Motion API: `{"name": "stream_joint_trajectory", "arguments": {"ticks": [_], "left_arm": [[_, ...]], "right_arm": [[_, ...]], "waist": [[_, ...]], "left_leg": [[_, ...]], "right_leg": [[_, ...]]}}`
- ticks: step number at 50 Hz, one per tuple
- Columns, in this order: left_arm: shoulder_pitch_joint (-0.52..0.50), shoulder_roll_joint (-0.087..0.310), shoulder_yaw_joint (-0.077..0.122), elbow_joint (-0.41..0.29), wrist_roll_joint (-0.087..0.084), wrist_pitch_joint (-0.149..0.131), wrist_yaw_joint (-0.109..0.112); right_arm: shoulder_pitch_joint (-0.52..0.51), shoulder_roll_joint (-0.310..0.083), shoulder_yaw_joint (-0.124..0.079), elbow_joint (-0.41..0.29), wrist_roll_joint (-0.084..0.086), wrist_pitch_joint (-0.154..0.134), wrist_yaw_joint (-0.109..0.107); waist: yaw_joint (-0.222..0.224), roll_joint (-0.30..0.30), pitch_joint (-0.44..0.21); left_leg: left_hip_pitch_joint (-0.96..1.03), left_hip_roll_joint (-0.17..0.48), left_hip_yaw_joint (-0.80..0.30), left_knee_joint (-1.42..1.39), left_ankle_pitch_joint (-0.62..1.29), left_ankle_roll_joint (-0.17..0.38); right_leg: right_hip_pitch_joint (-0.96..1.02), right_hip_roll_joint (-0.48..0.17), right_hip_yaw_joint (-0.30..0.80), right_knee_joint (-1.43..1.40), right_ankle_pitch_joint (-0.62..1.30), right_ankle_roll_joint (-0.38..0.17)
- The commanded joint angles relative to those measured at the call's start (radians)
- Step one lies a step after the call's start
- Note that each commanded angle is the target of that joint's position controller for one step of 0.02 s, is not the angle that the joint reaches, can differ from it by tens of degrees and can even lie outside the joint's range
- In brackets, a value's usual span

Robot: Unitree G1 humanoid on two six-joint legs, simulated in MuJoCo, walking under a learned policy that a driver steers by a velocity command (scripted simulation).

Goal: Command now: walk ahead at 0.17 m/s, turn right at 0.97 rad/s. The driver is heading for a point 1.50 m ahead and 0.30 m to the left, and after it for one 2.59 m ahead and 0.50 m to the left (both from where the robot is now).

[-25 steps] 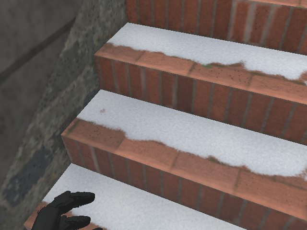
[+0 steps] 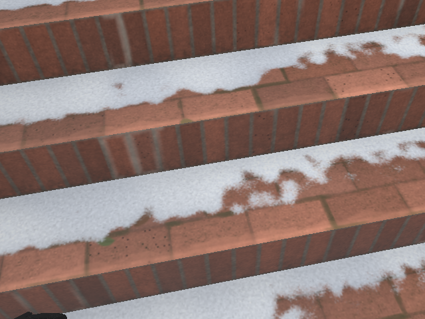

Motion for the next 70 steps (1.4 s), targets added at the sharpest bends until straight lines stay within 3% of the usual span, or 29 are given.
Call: {"name": "stream_joint_trajectory", "arguments": {"ticks": [1,4,8,11,12,13,14,15,17,19,22,29,33,36,37,38,39,41,46,49,51,52,54,56,57,58,60,62,70], "left_arm": [[0.133,-0.142,-0.077,-0.070,-0.029,0.003,-0.003],[0.036,-0.163,-0.112,-0.146,-0.027,0.013,0.022],[0.022,-0.009,-0.044,-0.156,-0.032,0.058,0.033],[0.145,0.047,0.004,-0.081,-0.006,0.029,0.016],[0.096,0.074,0.008,-0.074,0.000,0.014,0.003],[0.106,0.140,0.005,-0.123,0.028,0.011,0.010],[0.086,0.120,-0.006,-0.159,0.060,-0.008,0.003],[0.133,0.084,-0.019,-0.086,0.054,-0.005,-0.003],[0.054,-0.032,-0.046,-0.020,0.008,-0.007,-0.002],[-0.002,-0.105,-0.068,0.003,0.032,-0.021,0.016],[-0.038,-0.079,-0.053,-0.007,0.071,-0.029,0.040],[-0.119,-0.013,-0.009,-0.055,0.057,0.006,0.075],[-0.137,0.004,-0.002,-0.058,0.023,0.005,0.059],[-0.043,-0.045,-0.012,0.018,-0.036,0.014,0.043],[-0.068,-0.037,-0.009,-0.035,-0.001,0.005,0.040],[-0.126,-0.061,-0.015,-0.069,0.009,-0.017,0.028],[-0.152,-0.091,-0.023,-0.058,-0.009,-0.046,0.003],[-0.270,-0.156,-0.055,-0.079,-0.010,-0.109,-0.023],[-0.331,-0.210,-0.101,-0.165,0.009,-0.171,-0.026],[-0.351,-0.260,-0.159,-0.275,0.031,-0.160,-0.033],[-0.423,-0.217,-0.180,-0.333,0.067,-0.136,-0.009],[-0.399,-0.198,-0.162,-0.340,0.068,-0.126,0.014],[0.069,-0.011,-0.036,-0.218,0.025,-0.117,0.057],[0.479,0.167,0.042,-0.087,-0.011,-0.099,0.082],[0.551,0.213,0.032,0.027,0.026,-0.093,0.076],[0.297,0.074,-0.007,-0.057,0.022,-0.080,0.091],[0.099,-0.166,-0.068,0.048,0.024,-0.075,0.065],[0.056,-0.264,-0.087,0.138,0.060,-0.067,0.060],[0.293,-0.059,-0.043,0.235,0.036,-0.120,0.046]], "right_arm": [[-0.085,0.069,0.029,-0.001,-0.005,-0.010,0.011],[-0.055,-0.055,-0.006,0.015,0.012,0.017,0.011],[-0.141,-0.203,-0.042,-0.044,0.008,-0.010,0.053],[-0.062,-0.116,-0.018,-0.021,0.036,0.021,0.079],[0.029,-0.081,0.000,-0.012,0.016,0.021,0.079],[0.119,-0.040,0.019,-0.040,-0.017,0.008,0.088],[0.165,-0.050,0.014,0.016,0.016,-0.003,0.093],[0.134,-0.020,0.011,0.065,0.059,-0.003,0.097],[0.056,0.039,0.032,0.061,0.073,0.023,0.066],[0.081,0.007,0.012,0.092,0.055,0.057,0.054],[0.037,0.000,-0.003,0.056,0.045,0.064,0.033],[0.035,0.073,0.031,-0.084,0.011,0.090,0.033],[0.094,0.017,-0.002,-0.085,0.013,0.104,0.051],[0.102,-0.014,-0.034,-0.072,0.021,0.074,0.066],[0.145,-0.151,-0.075,-0.083,0.007,0.064,0.067],[0.171,-0.226,-0.086,-0.122,-0.028,0.054,0.076],[0.208,-0.250,-0.094,-0.113,-0.006,0.037,0.086],[0.274,-0.170,-0.072,-0.073,0.039,0.028,0.081],[0.398,0.011,0.006,0.003,-0.007,-0.005,0.072],[0.322,-0.018,0.010,0.034,0.032,0.002,0.065],[0.212,-0.085,-0.007,0.011,0.050,0.026,0.043],[0.226,-0.115,-0.018,0.021,0.048,0.030,0.036],[0.110,-0.275,-0.052,0.029,0.036,-0.027,0.058],[-0.021,-0.250,-0.068,0.001,0.042,-0.057,0.062],[-0.088,0.057,0.005,-0.112,0.030,-0.074,0.081],[-0.026,0.095,0.021,-0.142,0.026,-0.101,0.144],[-0.097,0.140,0.068,-0.240,0.027,-0.071,0.173],[0.042,0.113,0.072,-0.200,0.048,-0.025,0.181],[-0.144,0.119,0.115,-0.233,0.050,0.016,0.124]], "waist": [[0.110,-0.018,0.085],[0.098,0.062,0.054],[0.101,0.142,-0.150],[0.105,-0.008,-0.136],[0.037,-0.192,-0.057],[-0.035,-0.401,-0.185],[0.021,-0.252,-0.419],[0.026,-0.141,-0.352],[-0.010,-0.063,-0.095],[-0.030,-0.043,-0.054],[-0.012,-0.030,-0.088],[-0.032,-0.132,-0.134],[-0.043,-0.180,-0.189],[-0.028,-0.020,-0.110],[-0.031,0.225,-0.125],[-0.060,0.284,-0.233],[-0.100,0.194,-0.302],[-0.117,0.079,-0.034],[-0.103,0.198,0.062],[-0.005,0.140,0.106],[0.018,0.135,0.070],[0.036,0.178,0.014],[0.290,0.341,-0.262],[0.441,0.097,-0.357],[0.298,-0.639,-0.297],[0.160,-0.505,-0.223],[0.012,-0.219,0.087],[-0.101,-0.076,0.131],[-0.012,0.025,0.114]], "left_leg": [[-0.024,0.186,-0.141,-0.367,0.057,0.136],[0.003,0.149,0.015,-0.396,0.147,0.153],[0.104,0.292,0.010,-0.395,0.247,0.122],[0.271,0.180,0.078,-0.048,0.319,0.040],[0.119,0.127,0.074,0.178,-0.091,-0.004],[-0.190,0.020,-0.013,0.624,-0.334,-0.099],[-0.188,-0.022,-0.176,0.905,-0.310,-0.132],[-0.235,-0.002,-0.207,1.100,-0.284,-0.120],[-0.286,0.024,-0.262,1.049,-0.185,-0.101],[-0.169,0.001,-0.259,0.990,-0.064,-0.105],[-0.181,-0.019,-0.228,0.942,-0.037,-0.128],[-0.054,0.032,-0.123,0.495,-0.190,-0.108],[0.118,0.000,-0.057,0.034,-0.035,-0.042],[0.182,-0.071,-0.089,-0.391,0.300,0.049],[0.448,0.112,-0.409,-0.303,1.033,0.149],[0.554,0.278,-0.717,-0.301,0.989,0.379],[0.602,0.308,-0.848,-0.379,0.441,0.443],[0.590,0.220,-0.815,-0.477,-0.396,0.346],[0.592,0.138,-0.767,-0.479,-0.221,0.327],[0.322,0.061,-0.650,-0.537,-0.276,0.233],[-0.145,0.034,-0.581,-0.815,-0.159,0.253],[-0.256,0.023,-0.537,-0.880,-0.069,0.246],[-0.025,0.083,-0.480,-0.638,1.200,0.179],[0.051,0.030,-0.477,0.074,1.416,0.130],[-0.312,-0.221,-0.410,0.598,0.134,0.121],[-0.473,-0.207,-0.535,1.067,0.141,0.117],[-0.641,-0.104,-0.338,1.386,0.137,0.122],[-0.563,-0.038,-0.325,1.347,0.141,0.125],[-0.768,0.001,-0.243,1.185,0.209,0.009]], "right_leg": [[-0.087,-0.142,-0.003,-0.052,0.126,0.006],[0.016,-0.170,-0.075,-0.599,0.133,0.051],[0.393,-0.152,-0.163,-0.851,0.188,0.027],[0.504,-0.064,-0.189,-1.381,0.251,-0.078],[0.591,-0.109,-0.055,-1.435,0.630,-0.103],[0.828,-0.381,0.332,-1.321,1.271,-0.271],[0.795,-0.555,0.566,-1.484,1.044,-0.417],[0.705,-0.549,0.526,-1.554,0.720,-0.425],[0.526,-0.428,0.281,-1.562,0.341,-0.272],[0.454,-0.374,0.122,-1.569,0.383,-0.223],[0.581,-0.409,0.008,-1.546,0.688,-0.257],[0.586,-0.405,-0.207,-1.527,0.779,-0.236],[0.642,-0.455,-0.216,-1.434,0.760,-0.190],[0.642,-0.340,-0.294,-1.131,0.537,-0.049],[0.263,-0.243,-0.293,-0.822,-0.011,0.056],[0.006,-0.091,-0.170,-0.401,-0.297,0.146],[-0.135,-0.062,-0.018,-0.136,-0.282,0.130],[-0.463,-0.090,-0.002,-0.103,-0.097,0.074],[-0.737,-0.039,-0.073,0.415,-0.056,0.012],[-0.667,-0.130,-0.065,0.132,-0.095,-0.017],[-0.120,-0.125,-0.228,-0.353,-0.091,-0.009],[0.192,-0.108,-0.297,-0.498,-0.154,-0.009],[0.618,-0.009,-0.284,-0.431,-0.270,-0.006],[0.838,-0.092,0.159,-0.959,-0.506,-0.083],[0.882,-0.347,0.764,-1.515,-0.767,-0.157],[0.683,-0.495,1.246,-1.775,-0.930,-0.210],[0.367,-0.487,0.774,-1.632,-0.710,-0.203],[0.210,-0.406,0.321,-1.466,-0.385,-0.100],[0.432,-0.387,-0.003,-1.718,-0.197,-0.193]]}}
